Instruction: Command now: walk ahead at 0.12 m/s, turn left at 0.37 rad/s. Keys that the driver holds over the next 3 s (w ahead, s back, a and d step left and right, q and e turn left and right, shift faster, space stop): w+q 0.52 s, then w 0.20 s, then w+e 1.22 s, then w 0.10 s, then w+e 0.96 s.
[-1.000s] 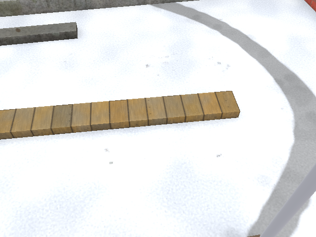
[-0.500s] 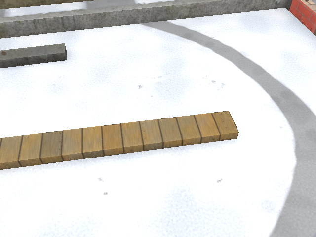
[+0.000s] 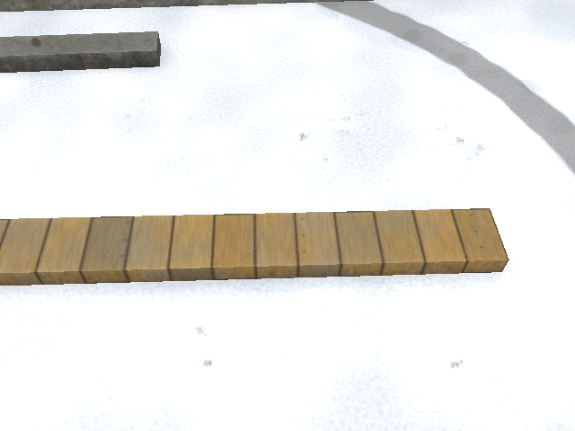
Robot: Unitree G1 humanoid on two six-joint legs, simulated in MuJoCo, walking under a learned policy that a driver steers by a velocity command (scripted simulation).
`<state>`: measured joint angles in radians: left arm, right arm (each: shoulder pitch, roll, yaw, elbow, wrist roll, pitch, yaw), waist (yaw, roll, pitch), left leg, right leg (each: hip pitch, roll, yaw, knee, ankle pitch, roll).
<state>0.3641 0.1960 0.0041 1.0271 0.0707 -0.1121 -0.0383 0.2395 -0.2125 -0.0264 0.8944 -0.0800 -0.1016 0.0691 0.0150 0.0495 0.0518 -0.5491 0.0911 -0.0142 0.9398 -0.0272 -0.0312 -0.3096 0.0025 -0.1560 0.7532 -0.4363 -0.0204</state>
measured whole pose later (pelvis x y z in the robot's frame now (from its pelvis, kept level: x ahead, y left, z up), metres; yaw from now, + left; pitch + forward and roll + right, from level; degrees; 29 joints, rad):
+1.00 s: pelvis +0.42 +0.27 -0.12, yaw +20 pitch +3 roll -1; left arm 0.35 0.20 0.08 1.01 -0.03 -0.08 0.04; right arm 0.00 -0.17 -0.06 0.89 0.03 -0.07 -0.01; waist 0.07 0.01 -0.03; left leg -0.48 0.05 -0.02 0.55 -0.14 -0.03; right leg -0.21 0.00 -0.02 0.47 -0.31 -0.02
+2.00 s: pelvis +0.88 +0.34 -0.11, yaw -17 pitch +5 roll +1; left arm 0.41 0.19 0.04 0.84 -0.01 -0.03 0.01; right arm -0.01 -0.17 0.00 0.66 0.00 -0.12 0.00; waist 0.05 0.02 -0.01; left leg -0.80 0.05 0.03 0.91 -0.12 -0.03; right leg -0.11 0.07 0.18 0.33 -0.29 -0.06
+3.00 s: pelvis +1.35 +0.11 -0.13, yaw -48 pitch +3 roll +2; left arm 0.38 0.25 0.08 0.76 -0.05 -0.05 0.04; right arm 0.09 -0.23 -0.06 0.74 -0.01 -0.12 0.04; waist 0.06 -0.02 -0.01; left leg -0.39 -0.06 0.01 0.54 -0.20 0.03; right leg -0.44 0.04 0.16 1.42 -0.52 -0.03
